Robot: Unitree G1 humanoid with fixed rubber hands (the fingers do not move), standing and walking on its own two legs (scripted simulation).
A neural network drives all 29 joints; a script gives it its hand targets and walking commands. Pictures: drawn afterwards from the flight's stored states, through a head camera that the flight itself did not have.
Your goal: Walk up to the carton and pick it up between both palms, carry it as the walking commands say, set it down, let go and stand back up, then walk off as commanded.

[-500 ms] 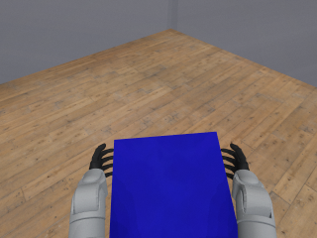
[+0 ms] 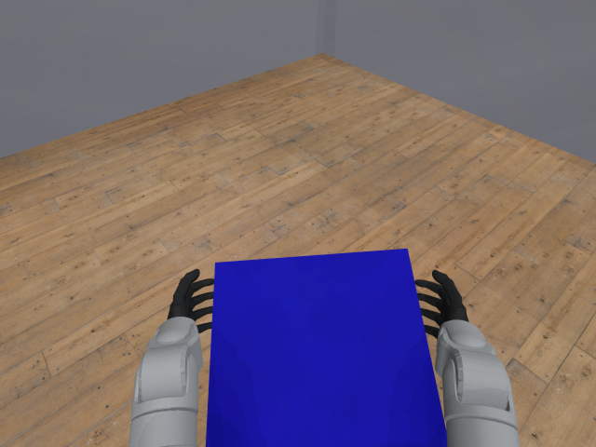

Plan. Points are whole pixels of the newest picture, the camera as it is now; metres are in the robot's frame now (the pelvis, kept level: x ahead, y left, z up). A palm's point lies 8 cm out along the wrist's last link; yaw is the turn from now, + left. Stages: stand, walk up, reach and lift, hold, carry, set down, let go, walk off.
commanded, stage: carry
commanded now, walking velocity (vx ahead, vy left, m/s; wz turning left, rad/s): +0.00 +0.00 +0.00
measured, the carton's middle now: (317, 352) +0.28 +0.00 -0.05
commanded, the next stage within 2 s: none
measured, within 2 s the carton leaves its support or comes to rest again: neither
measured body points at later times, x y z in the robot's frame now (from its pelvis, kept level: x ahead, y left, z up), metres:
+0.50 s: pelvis +0.00 +0.00 +0.00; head -0.02 +0.01 +0.45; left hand +0.28 +0.19 +0.04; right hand +0.28 -0.17 +0.04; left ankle +0.02 +0.08 -0.73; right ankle +0.03 -0.14 -0.73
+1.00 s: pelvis -0.09 -0.03 -0.01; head -0.06 -0.03 +0.43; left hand +0.19 +0.16 +0.05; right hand +0.20 -0.20 +0.05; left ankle -0.05 +0.08 -0.70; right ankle +0.03 -0.14 -0.73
